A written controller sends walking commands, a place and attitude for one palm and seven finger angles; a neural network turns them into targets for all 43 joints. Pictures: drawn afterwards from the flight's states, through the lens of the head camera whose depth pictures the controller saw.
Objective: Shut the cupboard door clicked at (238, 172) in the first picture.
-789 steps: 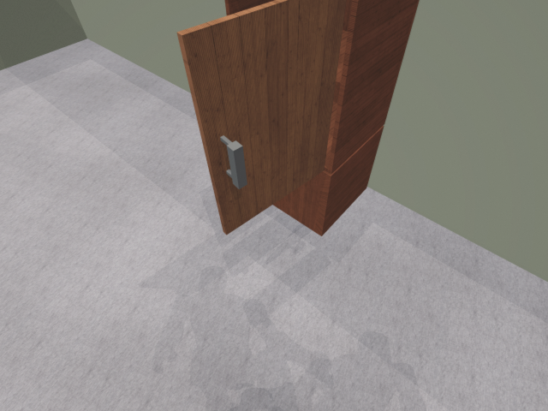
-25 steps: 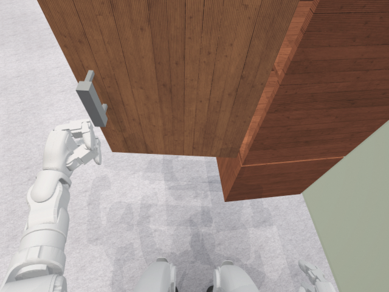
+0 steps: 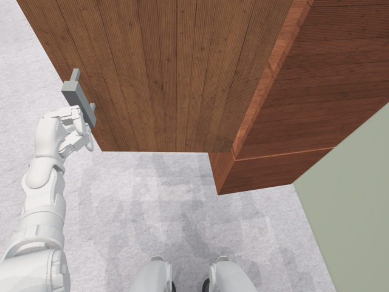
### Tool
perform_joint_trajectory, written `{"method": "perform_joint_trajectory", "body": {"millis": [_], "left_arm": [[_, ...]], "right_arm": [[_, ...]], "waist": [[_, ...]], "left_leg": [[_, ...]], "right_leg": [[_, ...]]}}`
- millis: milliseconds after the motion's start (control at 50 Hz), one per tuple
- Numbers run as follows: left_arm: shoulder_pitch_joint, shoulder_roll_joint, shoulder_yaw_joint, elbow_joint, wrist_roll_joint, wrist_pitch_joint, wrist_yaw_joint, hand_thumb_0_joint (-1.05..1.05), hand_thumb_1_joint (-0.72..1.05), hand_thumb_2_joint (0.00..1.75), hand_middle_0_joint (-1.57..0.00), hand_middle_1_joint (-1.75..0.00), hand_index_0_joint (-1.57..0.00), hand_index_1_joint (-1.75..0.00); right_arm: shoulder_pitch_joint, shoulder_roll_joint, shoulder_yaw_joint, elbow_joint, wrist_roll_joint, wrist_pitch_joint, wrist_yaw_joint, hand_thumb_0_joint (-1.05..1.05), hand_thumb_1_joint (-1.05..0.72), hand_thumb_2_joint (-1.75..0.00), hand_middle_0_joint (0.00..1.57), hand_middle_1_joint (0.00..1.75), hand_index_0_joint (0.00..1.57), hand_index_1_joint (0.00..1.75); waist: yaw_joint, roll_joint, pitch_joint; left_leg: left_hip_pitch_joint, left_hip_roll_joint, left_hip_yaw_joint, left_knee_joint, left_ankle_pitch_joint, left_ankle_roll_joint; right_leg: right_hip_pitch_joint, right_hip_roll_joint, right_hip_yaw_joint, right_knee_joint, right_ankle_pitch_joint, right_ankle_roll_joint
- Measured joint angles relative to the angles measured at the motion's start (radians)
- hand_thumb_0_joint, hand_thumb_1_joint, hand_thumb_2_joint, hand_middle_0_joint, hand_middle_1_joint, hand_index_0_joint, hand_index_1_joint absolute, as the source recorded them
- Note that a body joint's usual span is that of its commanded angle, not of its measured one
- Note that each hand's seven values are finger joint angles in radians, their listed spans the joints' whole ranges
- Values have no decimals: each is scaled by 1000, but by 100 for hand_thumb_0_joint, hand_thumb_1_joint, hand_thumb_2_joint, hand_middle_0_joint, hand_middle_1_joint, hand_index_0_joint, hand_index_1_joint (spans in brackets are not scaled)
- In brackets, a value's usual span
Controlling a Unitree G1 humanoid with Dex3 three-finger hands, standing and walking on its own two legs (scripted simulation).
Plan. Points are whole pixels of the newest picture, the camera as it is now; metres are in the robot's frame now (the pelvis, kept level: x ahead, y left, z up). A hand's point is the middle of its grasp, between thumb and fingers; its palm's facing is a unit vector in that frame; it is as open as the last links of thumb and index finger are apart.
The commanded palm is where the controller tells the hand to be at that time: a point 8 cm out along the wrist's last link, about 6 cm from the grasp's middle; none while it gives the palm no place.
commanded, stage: bring the fist close to the handle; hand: left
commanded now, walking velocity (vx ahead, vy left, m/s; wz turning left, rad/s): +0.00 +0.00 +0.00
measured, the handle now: (83, 98) +0.51 +0.25 +0.04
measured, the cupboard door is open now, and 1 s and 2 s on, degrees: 81 71 61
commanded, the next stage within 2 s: push the door shut along its arc in 0.08 s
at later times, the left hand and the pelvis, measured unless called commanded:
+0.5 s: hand (92, 122) +0.44 +0.21 +0.05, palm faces -0.06 -1.00 -0.04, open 3.2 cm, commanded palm +0.43 +0.25 +0.04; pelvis -0.01 -0.01 -0.01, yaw +1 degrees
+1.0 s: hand (104, 98) +0.50 +0.20 +0.05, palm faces -0.17 -0.98 -0.02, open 3.1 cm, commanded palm +0.51 +0.23 +0.04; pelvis -0.01 -0.01 -0.02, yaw -1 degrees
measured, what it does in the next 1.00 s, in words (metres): stands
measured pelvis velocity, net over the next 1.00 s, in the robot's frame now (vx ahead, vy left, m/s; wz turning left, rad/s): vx -0.01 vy -0.01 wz -0.01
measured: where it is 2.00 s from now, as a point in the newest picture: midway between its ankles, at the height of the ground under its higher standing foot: outside the picture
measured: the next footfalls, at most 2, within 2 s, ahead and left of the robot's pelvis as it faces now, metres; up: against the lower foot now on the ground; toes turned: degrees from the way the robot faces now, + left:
none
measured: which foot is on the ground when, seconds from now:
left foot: down 0.00-1.00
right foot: down 0.00-1.00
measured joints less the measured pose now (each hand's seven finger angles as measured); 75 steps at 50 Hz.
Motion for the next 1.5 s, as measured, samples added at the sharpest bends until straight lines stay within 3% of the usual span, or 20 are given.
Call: {"method": "perform_joint_trajectory", "body": {"millis": [320,720,1040,1500], "left_arm": [[-60,-1,-51,69,9,-18,-17,2,90,90,-130,-150,-130,-150],[-322,181,2,258,32,47,-153,2,90,90,-130,-150,-131,-150],[-486,275,16,352,81,106,-190,2,90,90,-130,-150,-130,-149],[-711,326,-52,424,150,185,-211,2,90,90,-130,-150,-130,-150]], "right_arm": [[-60,0,9,-5,3,-2,-4,0,-91,-89,21,30,20,30],[-8,-23,25,26,8,0,-11,0,-91,-89,21,30,20,30],[23,-28,43,23,3,-7,-6,0,-91,-89,21,30,20,30],[38,-16,61,32,-21,-17,-10,0,-91,-89,21,30,20,30]], "waist": [[15,-3,-3],[-49,8,12],[-114,16,20],[-173,37,23]], "left_leg": [[11,-7,-17,-1,8,-7],[-132,13,-34,87,-7,-19],[-208,28,-39,123,-15,-12],[-310,26,-50,177,-36,1]], "right_leg": [[18,-6,-17,-1,0,-7],[-120,10,-38,74,-9,-25],[-188,24,-44,88,-2,-20],[-276,22,-56,119,-15,-5]]}}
